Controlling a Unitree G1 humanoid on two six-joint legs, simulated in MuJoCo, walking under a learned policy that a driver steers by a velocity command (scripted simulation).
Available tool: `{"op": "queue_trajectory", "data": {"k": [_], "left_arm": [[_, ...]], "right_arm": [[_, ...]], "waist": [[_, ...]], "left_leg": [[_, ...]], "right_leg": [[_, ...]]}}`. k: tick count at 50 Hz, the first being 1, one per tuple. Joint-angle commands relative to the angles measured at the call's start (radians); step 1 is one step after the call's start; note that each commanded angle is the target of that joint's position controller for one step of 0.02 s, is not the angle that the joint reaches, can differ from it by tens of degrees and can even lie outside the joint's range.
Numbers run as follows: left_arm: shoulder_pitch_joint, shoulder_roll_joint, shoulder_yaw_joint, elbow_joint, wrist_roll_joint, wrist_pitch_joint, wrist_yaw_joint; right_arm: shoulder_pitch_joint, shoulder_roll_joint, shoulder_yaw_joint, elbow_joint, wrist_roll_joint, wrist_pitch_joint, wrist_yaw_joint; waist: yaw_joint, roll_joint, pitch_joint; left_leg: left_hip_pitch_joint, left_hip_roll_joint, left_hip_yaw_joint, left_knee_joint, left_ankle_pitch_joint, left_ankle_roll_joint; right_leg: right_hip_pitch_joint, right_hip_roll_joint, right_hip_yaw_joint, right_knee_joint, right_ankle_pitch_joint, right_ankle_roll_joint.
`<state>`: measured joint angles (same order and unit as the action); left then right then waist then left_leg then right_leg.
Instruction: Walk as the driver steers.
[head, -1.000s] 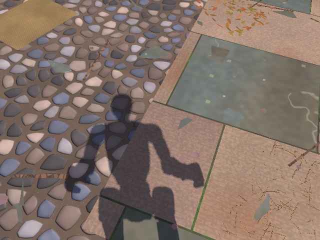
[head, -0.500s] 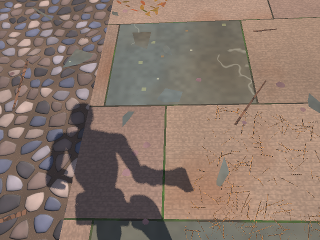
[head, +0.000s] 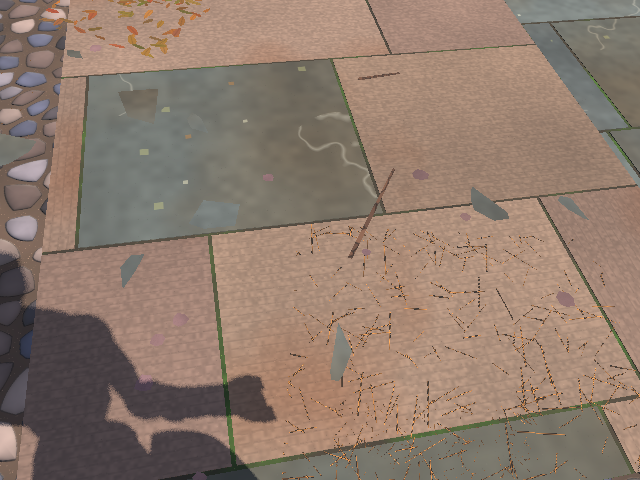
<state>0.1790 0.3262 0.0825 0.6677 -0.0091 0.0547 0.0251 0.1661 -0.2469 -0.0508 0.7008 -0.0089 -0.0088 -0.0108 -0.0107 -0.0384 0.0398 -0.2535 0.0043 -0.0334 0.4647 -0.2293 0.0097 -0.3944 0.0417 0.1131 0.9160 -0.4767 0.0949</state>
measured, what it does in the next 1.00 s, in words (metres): walks ahead: right foot, then left foot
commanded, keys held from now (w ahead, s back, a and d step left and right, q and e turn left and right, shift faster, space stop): no key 0.08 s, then w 0.92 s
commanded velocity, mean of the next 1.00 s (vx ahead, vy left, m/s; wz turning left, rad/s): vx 0.34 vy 0.00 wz -0.04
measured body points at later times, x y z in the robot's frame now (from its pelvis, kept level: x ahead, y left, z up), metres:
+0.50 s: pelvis +0.07 +0.02 +0.00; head +0.08 +0.04 +0.44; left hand +0.15 +0.29 -0.13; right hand +0.17 -0.26 -0.10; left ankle +0.05 +0.10 -0.74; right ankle +0.00 -0.13 -0.68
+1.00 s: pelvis +0.33 -0.03 -0.01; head +0.37 -0.03 +0.44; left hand +0.51 +0.23 -0.10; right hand +0.37 -0.31 -0.14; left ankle +0.19 +0.11 -0.65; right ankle +0.41 -0.12 -0.74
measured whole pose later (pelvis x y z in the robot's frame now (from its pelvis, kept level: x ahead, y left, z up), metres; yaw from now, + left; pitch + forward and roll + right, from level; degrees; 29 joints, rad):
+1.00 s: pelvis +0.33 -0.03 -0.01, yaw +0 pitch +1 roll -1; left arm 0.14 0.27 0.05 0.69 0.00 -0.08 -0.03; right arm 0.36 -0.30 -0.03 0.81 0.03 -0.07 0.00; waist -0.03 0.02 0.06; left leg -0.33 0.02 -0.05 1.17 -0.40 0.03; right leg -0.38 0.04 -0.06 0.50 -0.15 -0.06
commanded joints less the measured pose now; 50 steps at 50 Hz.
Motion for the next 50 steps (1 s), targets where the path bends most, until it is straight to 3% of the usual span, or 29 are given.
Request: {"op": "queue_trajectory", "data": {"k": [1,4,5,6,7,8,10,11,14,17,19,20,21,22,23,24,27,31,34,39,42,43,44,45,46,47,48,49,50], "left_arm": [[-0.034,0.019,-0.005,-0.073,-0.003,-0.017,-0.006],[0.03,0.037,0.0,-0.035,0.004,-0.021,-0.012],[0.05,0.061,0.0,-0.038,0.015,-0.022,-0.008],[0.072,0.13,0.011,-0.041,0.02,-0.019,0.001],[0.08,0.136,0.019,-0.012,0.017,-0.02,-0.009],[0.078,0.129,0.02,-0.03,0.018,-0.027,-0.016],[0.122,0.131,0.014,-0.007,0.021,-0.048,-0.008],[0.138,0.127,0.014,0.003,0.013,-0.063,-0.004],[0.146,0.11,0.009,0.009,-0.01,-0.08,-0.001],[0.087,0.124,0.013,-0.006,-0.018,-0.075,-0.012],[0.086,0.083,0.0,-0.007,-0.009,-0.077,-0.019],[0.066,0.029,-0.017,-0.018,0.0,-0.084,-0.023],[0.062,-0.033,-0.035,-0.066,0.005,-0.102,-0.022],[0.041,0.043,-0.014,-0.089,-0.019,-0.12,-0.013],[0.041,0.086,0.001,-0.08,-0.038,-0.13,-0.015],[0.04,0.084,0.001,-0.063,-0.036,-0.134,-0.02],[0.038,0.051,0.0,-0.039,-0.006,-0.137,-0.035],[-0.041,0.009,-0.015,-0.061,0.003,-0.137,-0.043],[-0.155,-0.023,-0.033,-0.092,-0.004,-0.147,-0.057],[-0.258,0.001,-0.032,-0.128,-0.016,-0.159,-0.086],[-0.175,0.054,-0.009,-0.113,-0.009,-0.158,-0.085],[-0.042,0.09,0.011,-0.078,-0.009,-0.154,-0.075],[0.127,0.131,0.029,-0.038,-0.007,-0.148,-0.06],[0.257,0.236,0.05,-0.018,0.021,-0.143,-0.05],[0.28,0.175,0.034,0.0,0.008,-0.144,-0.056],[0.206,0.116,0.015,-0.003,-0.002,-0.141,-0.053],[0.139,0.091,0.006,-0.006,-0.004,-0.138,-0.05],[0.083,0.073,-0.002,-0.003,0.004,-0.139,-0.053],[0.045,0.049,-0.009,-0.007,0.015,-0.146,-0.055]], "right_arm": [[-0.028,-0.164,-0.038,-0.058,0.003,0.002,-0.003],[0.001,-0.152,-0.026,-0.039,0.022,0.003,0.001],[0.034,-0.128,-0.015,-0.028,0.011,-0.01,0.006],[0.053,-0.098,-0.002,-0.034,-0.018,-0.023,0.019],[0.024,-0.075,0.003,-0.044,-0.011,-0.029,0.014],[-0.049,-0.129,-0.008,-0.05,0.0,-0.032,0.009],[-0.107,-0.134,-0.02,-0.073,0.025,-0.039,0.004],[-0.102,-0.14,-0.024,-0.082,0.031,-0.046,0.008],[-0.097,-0.11,-0.016,-0.08,0.041,-0.078,0.034],[-0.004,-0.097,-0.014,-0.035,0.031,-0.086,0.053],[0.135,-0.116,-0.028,0.019,0.031,-0.078,0.048],[0.227,-0.145,-0.036,0.035,0.033,-0.077,0.039],[0.308,-0.268,-0.06,0.032,0.022,-0.077,0.033],[0.321,-0.281,-0.063,0.034,0.01,-0.083,0.041],[0.254,-0.226,-0.043,0.024,0.013,-0.09,0.039],[0.215,-0.191,-0.033,0.015,0.01,-0.093,0.036],[0.167,-0.166,-0.019,0.004,0.001,-0.089,0.03],[0.202,-0.171,-0.016,0.026,0.012,-0.082,0.018],[0.241,-0.19,-0.018,0.051,0.017,-0.073,0.008],[0.29,-0.209,-0.025,0.094,0.031,-0.06,0.005],[0.278,-0.241,-0.037,0.101,0.029,-0.047,-0.001],[0.262,-0.242,-0.036,0.098,0.026,-0.038,-0.004],[0.258,-0.226,-0.027,0.086,0.016,-0.036,-0.008],[0.36,-0.106,0.009,0.05,-0.001,-0.048,-0.003],[0.388,-0.095,0.02,0.071,0.018,-0.07,0.006],[0.267,-0.195,-0.009,0.043,0.05,-0.085,0.015],[0.175,-0.201,-0.008,0.013,0.06,-0.094,0.018],[0.134,-0.183,-0.006,0.006,0.045,-0.095,0.016],[0.144,-0.178,-0.012,0.013,0.03,-0.087,0.013]], "waist": [[-0.017,0.246,-0.118],[0.016,0.207,-0.106],[0.012,0.154,-0.144],[-0.022,-0.014,-0.169],[-0.01,-0.173,-0.151],[0.048,-0.152,-0.058],[0.073,-0.194,0.071],[0.075,-0.212,0.093],[0.067,-0.141,0.068],[0.007,-0.112,0.001],[-0.054,-0.071,-0.04],[-0.096,0.004,-0.061],[-0.104,0.282,-0.1],[-0.109,0.296,-0.066],[-0.071,0.211,0.03],[-0.053,0.176,0.064],[-0.021,0.135,0.05],[-0.037,0.104,0.04],[-0.073,0.113,0.057],[-0.074,0.113,0.087],[-0.002,0.149,-0.006],[0.075,0.15,-0.097],[0.153,0.14,-0.216],[0.123,-0.086,-0.404],[0.117,-0.213,-0.523],[0.126,-0.13,-0.329],[0.103,-0.064,-0.191],[0.063,0.007,-0.101],[0.025,-0.005,-0.07]], "left_leg": [[0.128,0.186,-0.162,-0.085,0.395,0.199],[0.073,0.17,-0.16,-0.056,0.332,0.148],[0.003,0.15,-0.141,-0.051,0.182,0.085],[-0.079,0.067,-0.05,0.039,-0.007,0.024],[-0.074,-0.018,0.062,0.087,-0.16,-0.022],[-0.127,-0.038,0.094,0.185,-0.188,-0.041],[-0.249,-0.018,0.065,0.319,-0.255,-0.016],[-0.32,0.012,0.024,0.377,-0.299,0.003],[-0.34,0.041,0.02,0.281,-0.267,0.052],[-0.015,-0.02,0.097,0.079,-0.04,0.047],[0.226,-0.042,0.102,0.034,0.023,0.038],[0.344,0.048,-0.022,-0.015,-0.036,0.064],[0.448,0.282,-0.408,-0.167,-0.222,0.178],[0.39,0.399,-0.697,-0.288,-0.429,0.296],[0.341,0.39,-0.646,-0.297,-0.495,0.288],[0.309,0.338,-0.538,-0.297,-0.427,0.257],[0.243,0.231,-0.305,-0.318,-0.089,0.199],[0.231,0.186,-0.14,-0.335,0.217,0.197],[0.192,0.166,-0.068,-0.345,0.256,0.182],[0.28,0.233,-0.068,-0.313,0.318,0.174],[0.367,0.242,-0.049,-0.153,0.721,0.143],[0.349,0.211,-0.017,0.009,0.874,0.123],[0.197,0.175,0.0,0.231,0.792,0.092],[-0.184,0.037,0.029,0.641,0.274,0.033],[-0.362,-0.073,-0.095,0.846,-0.327,0.015],[-0.472,-0.003,-0.117,0.904,-0.293,0.024],[-0.481,0.048,-0.075,0.867,-0.204,0.033],[-0.452,0.089,-0.051,0.799,-0.132,0.027],[-0.394,0.122,-0.056,0.743,-0.08,0.022]], "right_leg": [[0.068,-0.027,-0.079,-0.23,0.023,0.008],[0.248,-0.018,-0.097,-0.584,0.321,-0.043],[0.366,-0.075,-0.025,-0.58,0.391,-0.076],[0.429,-0.187,0.082,-0.523,0.473,-0.13],[0.293,-0.207,0.138,-0.557,0.075,-0.218],[0.232,-0.227,0.217,-0.652,-0.194,-0.256],[0.185,-0.295,0.345,-0.742,-0.266,-0.302],[0.222,-0.328,0.384,-0.75,-0.217,-0.319],[0.308,-0.308,0.314,-0.736,-0.077,-0.301],[0.162,-0.23,0.169,-0.687,0.063,-0.273],[0.026,-0.189,0.115,-0.589,0.069,-0.236],[-0.071,-0.133,0.053,-0.419,0.079,-0.186],[-0.261,-0.018,-0.087,-0.059,0.004,-0.106],[-0.395,-0.014,-0.029,0.154,-0.116,-0.095],[-0.471,-0.078,0.002,0.238,-0.032,-0.115],[-0.48,-0.108,-0.015,0.247,0.064,-0.129],[-0.406,-0.155,-0.042,0.166,0.249,-0.124],[-0.379,-0.142,-0.092,-0.024,0.392,-0.077],[-0.29,-0.112,-0.126,-0.231,0.526,-0.068],[-0.245,-0.082,-0.121,-0.381,0.534,-0.113],[-0.092,-0.026,-0.154,-0.402,0.425,-0.169],[0.087,0.004,-0.182,-0.423,0.432,-0.202],[0.377,-0.058,-0.125,-0.393,0.452,-0.243],[0.803,-0.342,0.292,-0.37,0.365,-0.38],[0.885,-0.45,0.666,-0.56,0.173,-0.457],[0.743,-0.407,0.552,-0.612,0.075,-0.399],[0.577,-0.366,0.4,-0.638,0.108,-0.364],[0.419,-0.323,0.3,-0.674,0.21,-0.347],[0.319,-0.282,0.227,-0.704,0.291,-0.335]]}}
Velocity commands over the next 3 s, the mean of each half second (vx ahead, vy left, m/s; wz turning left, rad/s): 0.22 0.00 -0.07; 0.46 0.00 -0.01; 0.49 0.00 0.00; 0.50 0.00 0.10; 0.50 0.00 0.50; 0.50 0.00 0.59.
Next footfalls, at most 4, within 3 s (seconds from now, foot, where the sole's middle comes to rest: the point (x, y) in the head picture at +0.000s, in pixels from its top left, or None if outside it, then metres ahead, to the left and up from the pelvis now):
0.10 right None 0.02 -0.15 -0.78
0.40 left None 0.09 0.11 -0.78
0.88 right None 0.45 -0.12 -0.78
1.40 left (257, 359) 0.74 0.13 -0.78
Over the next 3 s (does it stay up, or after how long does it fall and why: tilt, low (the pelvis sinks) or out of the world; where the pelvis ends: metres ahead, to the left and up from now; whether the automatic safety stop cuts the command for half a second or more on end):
stays up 1.42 0.16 -0.02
